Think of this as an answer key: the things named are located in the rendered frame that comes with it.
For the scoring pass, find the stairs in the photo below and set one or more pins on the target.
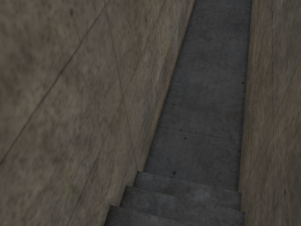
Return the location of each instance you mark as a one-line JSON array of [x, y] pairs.
[[156, 200]]

